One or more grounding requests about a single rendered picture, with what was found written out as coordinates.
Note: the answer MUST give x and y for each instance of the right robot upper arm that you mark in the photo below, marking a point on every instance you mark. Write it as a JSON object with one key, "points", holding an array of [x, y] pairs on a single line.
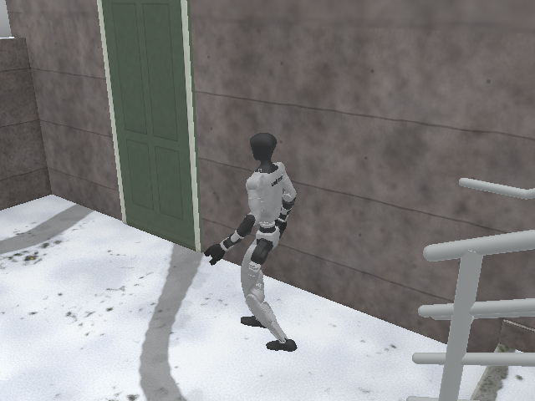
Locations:
{"points": [[289, 193]]}

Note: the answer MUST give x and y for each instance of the robot right forearm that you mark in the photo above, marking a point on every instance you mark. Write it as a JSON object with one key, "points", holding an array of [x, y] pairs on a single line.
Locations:
{"points": [[286, 208]]}

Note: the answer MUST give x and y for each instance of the robot left forearm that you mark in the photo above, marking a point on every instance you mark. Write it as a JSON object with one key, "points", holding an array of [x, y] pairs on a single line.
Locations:
{"points": [[244, 229]]}

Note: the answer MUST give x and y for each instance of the left robot hand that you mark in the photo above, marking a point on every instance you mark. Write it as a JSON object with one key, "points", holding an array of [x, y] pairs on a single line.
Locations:
{"points": [[216, 253]]}

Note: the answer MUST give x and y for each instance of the right robot hand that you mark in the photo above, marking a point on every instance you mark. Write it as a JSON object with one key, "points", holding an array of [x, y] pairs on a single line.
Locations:
{"points": [[281, 225]]}

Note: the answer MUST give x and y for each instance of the humanoid robot torso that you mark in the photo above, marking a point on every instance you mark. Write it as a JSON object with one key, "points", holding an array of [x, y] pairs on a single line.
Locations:
{"points": [[271, 203]]}

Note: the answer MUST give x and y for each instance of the robot left foot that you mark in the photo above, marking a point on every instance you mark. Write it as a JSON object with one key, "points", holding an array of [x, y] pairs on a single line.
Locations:
{"points": [[289, 345]]}

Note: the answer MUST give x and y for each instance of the left robot upper arm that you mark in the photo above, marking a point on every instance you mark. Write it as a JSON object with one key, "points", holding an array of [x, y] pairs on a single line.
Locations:
{"points": [[254, 187]]}

